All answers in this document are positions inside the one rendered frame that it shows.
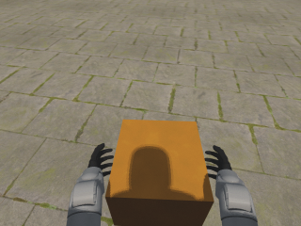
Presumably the robot right forearm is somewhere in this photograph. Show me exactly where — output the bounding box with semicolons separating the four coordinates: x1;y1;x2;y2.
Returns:
215;169;259;226

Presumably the robot left forearm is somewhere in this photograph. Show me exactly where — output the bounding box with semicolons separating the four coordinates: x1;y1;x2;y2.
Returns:
66;167;105;226

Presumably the left robot hand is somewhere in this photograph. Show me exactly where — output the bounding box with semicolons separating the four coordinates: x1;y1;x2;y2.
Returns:
87;143;114;177

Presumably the carton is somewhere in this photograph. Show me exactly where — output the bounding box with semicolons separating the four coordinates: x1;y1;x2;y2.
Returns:
105;120;214;226

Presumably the right robot hand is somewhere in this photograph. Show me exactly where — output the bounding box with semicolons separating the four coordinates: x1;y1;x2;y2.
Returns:
204;145;232;179

